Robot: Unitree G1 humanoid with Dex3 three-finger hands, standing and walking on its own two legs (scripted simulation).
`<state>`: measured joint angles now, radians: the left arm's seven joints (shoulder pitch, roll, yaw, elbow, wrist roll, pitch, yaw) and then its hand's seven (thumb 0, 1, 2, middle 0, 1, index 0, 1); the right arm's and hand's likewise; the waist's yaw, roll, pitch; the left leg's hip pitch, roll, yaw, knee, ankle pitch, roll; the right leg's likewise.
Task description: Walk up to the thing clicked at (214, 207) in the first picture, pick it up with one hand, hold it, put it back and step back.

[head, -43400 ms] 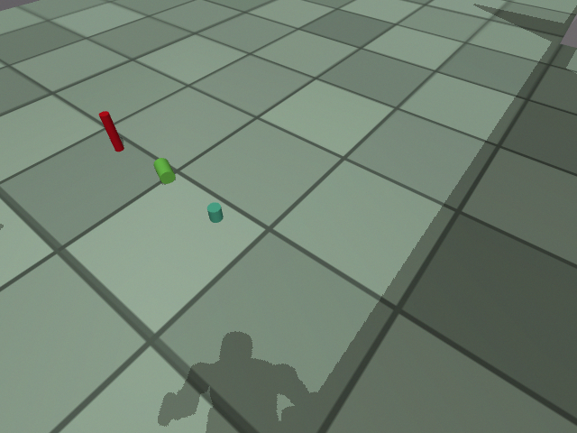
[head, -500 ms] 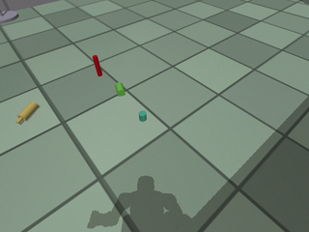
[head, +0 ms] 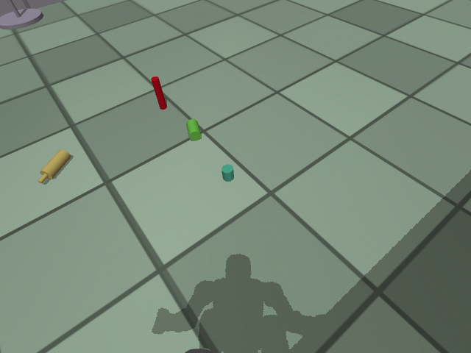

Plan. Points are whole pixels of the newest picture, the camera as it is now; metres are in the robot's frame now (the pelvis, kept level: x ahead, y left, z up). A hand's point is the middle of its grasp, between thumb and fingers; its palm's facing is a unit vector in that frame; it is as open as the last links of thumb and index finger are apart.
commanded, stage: step back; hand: left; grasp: from above
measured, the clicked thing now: (227, 173) +1.08 +0.14 -0.73
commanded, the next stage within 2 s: stand in 0.20 s
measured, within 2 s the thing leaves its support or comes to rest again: neither
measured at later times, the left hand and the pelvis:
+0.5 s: hand out of the picture +0.10 +0.27 -0.14, palm faces -0.04 -0.94 -0.33, open 7.3 cm; pelvis +0.02 +0.02 +0.02, yaw -1 degrees
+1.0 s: hand out of the picture +0.11 +0.27 -0.13, palm faces -0.07 -0.94 -0.34, open 7.3 cm; pelvis +0.02 +0.02 +0.02, yaw -2 degrees
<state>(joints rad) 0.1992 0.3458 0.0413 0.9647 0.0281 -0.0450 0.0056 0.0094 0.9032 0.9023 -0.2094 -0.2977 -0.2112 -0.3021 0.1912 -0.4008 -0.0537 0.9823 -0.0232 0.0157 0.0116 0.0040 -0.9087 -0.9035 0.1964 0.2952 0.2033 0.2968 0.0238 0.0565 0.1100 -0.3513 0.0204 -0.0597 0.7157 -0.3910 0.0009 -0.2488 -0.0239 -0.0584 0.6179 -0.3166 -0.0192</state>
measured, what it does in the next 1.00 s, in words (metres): steps on the spot: left foot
